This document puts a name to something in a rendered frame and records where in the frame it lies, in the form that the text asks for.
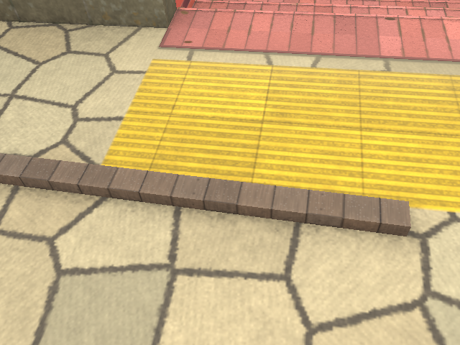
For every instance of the stairs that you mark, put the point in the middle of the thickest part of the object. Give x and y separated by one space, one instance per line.
342 9

